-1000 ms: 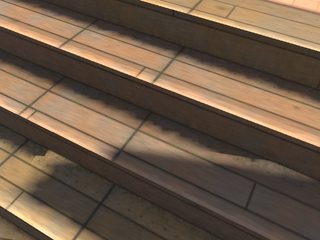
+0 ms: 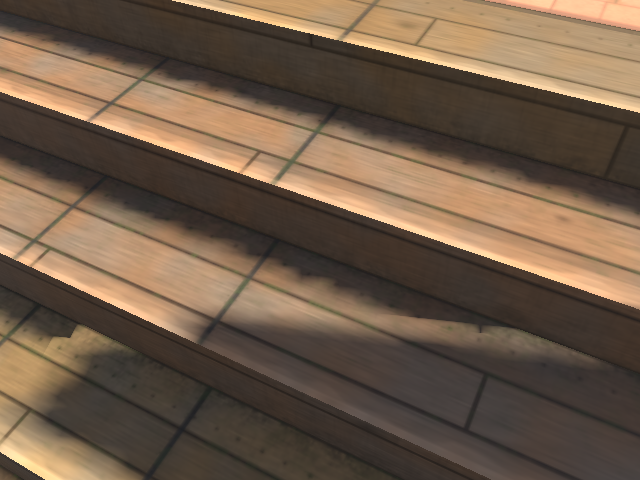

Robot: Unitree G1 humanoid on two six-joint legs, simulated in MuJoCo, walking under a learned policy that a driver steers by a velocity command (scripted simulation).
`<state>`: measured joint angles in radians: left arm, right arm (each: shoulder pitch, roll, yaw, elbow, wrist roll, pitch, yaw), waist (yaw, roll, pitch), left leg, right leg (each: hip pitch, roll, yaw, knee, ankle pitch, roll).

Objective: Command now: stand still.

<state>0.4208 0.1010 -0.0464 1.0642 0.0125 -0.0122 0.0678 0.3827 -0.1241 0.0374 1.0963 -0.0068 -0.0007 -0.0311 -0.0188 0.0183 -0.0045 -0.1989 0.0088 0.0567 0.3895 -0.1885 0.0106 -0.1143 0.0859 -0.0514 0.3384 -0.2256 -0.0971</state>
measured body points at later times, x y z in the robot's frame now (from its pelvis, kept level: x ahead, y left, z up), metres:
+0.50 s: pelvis +0.00 +0.00 +0.00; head +0.01 -0.01 +0.45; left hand -0.03 +0.20 -0.15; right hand -0.04 -0.20 -0.16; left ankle +0.01 +0.11 -0.74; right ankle -0.03 -0.06 -0.74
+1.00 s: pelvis +0.00 +0.00 +0.00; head +0.01 -0.01 +0.45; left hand -0.04 +0.20 -0.15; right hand -0.04 -0.20 -0.16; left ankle +0.01 +0.11 -0.74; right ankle -0.03 -0.06 -0.74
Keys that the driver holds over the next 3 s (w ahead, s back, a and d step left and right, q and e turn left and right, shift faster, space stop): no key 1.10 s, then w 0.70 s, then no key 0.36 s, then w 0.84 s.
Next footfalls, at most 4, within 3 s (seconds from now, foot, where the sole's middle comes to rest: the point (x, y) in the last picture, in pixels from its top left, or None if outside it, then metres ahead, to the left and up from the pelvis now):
1.70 left None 0.45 0.27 -0.63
2.46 right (265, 316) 0.73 0.13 -0.47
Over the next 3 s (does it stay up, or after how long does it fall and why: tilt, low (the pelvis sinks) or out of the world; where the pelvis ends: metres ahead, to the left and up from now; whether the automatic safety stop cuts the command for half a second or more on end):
stays up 0.90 0.22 0.30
